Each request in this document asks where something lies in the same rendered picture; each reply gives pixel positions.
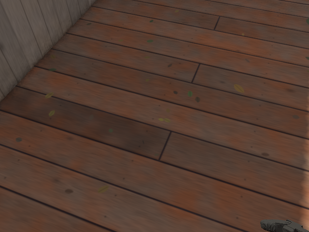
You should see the robot right hand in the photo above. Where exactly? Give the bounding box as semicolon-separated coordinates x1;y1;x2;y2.
260;219;309;232

